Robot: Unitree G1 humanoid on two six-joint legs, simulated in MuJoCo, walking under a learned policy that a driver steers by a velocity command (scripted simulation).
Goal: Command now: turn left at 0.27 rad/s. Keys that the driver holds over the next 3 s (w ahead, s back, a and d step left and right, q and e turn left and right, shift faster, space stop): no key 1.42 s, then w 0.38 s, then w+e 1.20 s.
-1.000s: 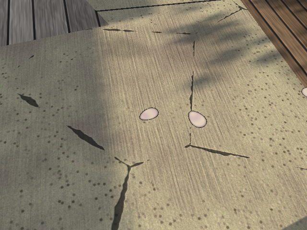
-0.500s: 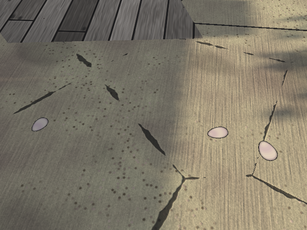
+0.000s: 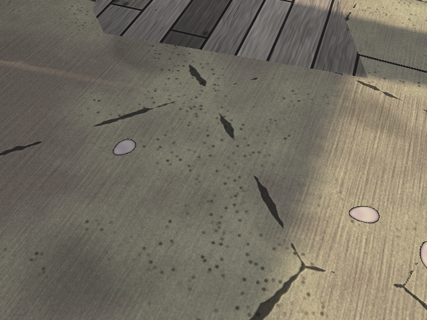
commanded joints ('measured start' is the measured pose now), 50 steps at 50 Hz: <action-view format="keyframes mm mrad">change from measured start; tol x2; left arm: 1 12 68 16 -69 1 -28 -12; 2 25 71 14 -68 15 -34 -15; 3 39 130 22 -80 35 -37 -10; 4 -14 159 21 -75 46 -34 -10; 5 -51 94 4 -87 40 -37 -11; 6 -71 72 -4 -90 34 -41 -13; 8 -39 95 0 -79 23 -46 -12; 16 11 66 -17 -84 20 -42 -7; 33 42 38 -27 -44 14 -46 -14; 50 81 39 -33 53 10 -50 -8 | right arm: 1 -37 -126 -27 -55 8 -9 1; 4 83 -61 -11 -32 -11 -28 1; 6 32 -107 -22 -27 -21 -29 -3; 8 -9 -87 -19 -24 -25 -17 -4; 37 68 -30 -15 80 -11 -29 -25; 50 85 -26 -17 168 -9 -27 -39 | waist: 1 26 149 -106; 2 33 119 -108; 3 7 5 -130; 4 -71 -174 -104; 5 -52 -195 -99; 9 -11 -148 -64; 12 4 -66 -28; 18 20 24 -51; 50 13 1 -19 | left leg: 1 78 235 -260 -89 251 153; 2 42 204 -247 -78 189 107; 3 -14 138 -180 15 48 42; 4 -40 32 -37 63 -149 -15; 5 22 62 -11 59 -169 -53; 7 62 70 0 5 -37 -60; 9 94 86 -11 -28 38 -53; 17 63 99 -41 -59 111 -29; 31 112 105 -44 -48 171 -34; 50 140 101 -26 -66 183 -66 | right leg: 1 123 -1 -18 -235 119 -31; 2 211 -28 6 -336 254 -51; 3 295 -162 126 -351 432 -94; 4 230 -255 231 -350 496 -206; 5 153 -284 270 -384 407 -267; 7 159 -184 185 -370 242 -193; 11 122 -107 92 -348 83 -118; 16 164 -75 50 -288 139 -114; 22 171 -56 31 -267 175 -109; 50 159 -54 45 -329 193 -124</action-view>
